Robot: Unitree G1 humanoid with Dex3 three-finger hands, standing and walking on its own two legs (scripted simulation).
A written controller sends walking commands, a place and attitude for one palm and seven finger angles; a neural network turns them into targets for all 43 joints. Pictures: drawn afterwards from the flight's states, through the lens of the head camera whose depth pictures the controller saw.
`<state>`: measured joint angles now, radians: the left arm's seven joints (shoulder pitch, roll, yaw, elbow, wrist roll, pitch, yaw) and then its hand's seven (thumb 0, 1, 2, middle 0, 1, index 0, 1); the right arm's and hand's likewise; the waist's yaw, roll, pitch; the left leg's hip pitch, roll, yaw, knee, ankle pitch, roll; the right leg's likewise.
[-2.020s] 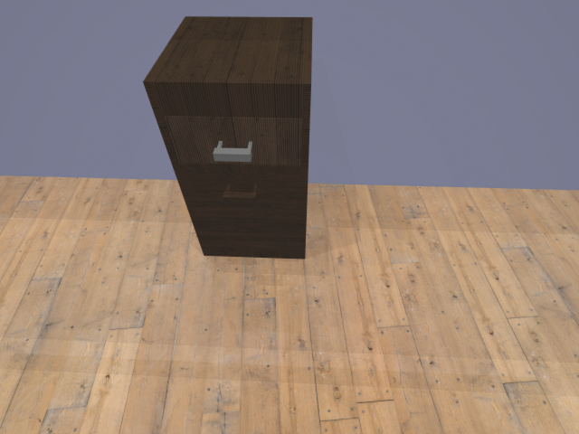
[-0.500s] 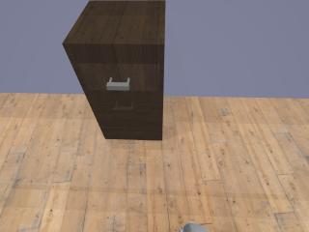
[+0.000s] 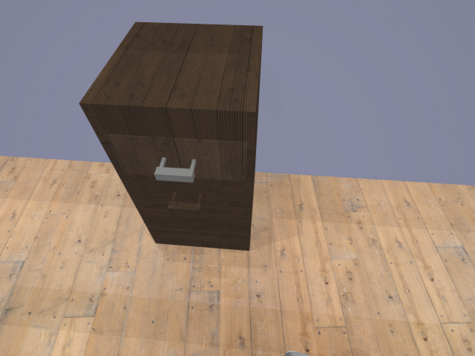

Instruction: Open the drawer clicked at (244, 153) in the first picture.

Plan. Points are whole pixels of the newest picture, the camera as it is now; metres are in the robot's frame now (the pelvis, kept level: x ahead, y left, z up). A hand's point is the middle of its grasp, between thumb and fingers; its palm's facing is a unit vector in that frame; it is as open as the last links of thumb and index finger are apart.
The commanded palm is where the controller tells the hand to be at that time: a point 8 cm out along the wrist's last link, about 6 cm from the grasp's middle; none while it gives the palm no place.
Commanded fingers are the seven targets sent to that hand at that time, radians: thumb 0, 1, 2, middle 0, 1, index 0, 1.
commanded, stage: come to a stop and stand still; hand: left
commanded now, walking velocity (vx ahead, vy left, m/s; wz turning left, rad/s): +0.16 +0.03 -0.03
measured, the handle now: (176, 168) +0.60 +0.21 -0.16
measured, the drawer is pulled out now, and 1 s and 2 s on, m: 0.00 0.00 0.00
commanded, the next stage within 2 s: look again from close up in 1.58 s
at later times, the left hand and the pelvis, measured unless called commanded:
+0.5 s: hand (151, 354) +0.15 +0.18 -0.17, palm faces +0.06 -0.96 -0.28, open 7.4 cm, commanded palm none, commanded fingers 0.00 0.90 0.90 -0.20 -0.30 -0.20 -0.30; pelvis +0.08 -0.02 +0.00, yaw +0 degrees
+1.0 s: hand out of the picture +0.10 +0.13 -0.18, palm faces +0.04 -0.98 -0.19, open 7.4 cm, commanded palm none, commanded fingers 0.00 0.90 0.90 -0.20 -0.30 -0.20 -0.30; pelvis +0.05 -0.05 -0.01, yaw +0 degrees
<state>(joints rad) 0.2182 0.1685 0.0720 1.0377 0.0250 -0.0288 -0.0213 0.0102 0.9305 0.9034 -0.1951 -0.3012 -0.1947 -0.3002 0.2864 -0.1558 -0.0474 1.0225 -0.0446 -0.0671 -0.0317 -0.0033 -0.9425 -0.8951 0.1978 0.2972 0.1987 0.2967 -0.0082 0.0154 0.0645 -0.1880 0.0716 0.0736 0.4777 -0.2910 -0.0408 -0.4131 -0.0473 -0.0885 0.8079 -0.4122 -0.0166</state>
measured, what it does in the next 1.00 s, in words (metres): steps on the spot: right foot, then left foot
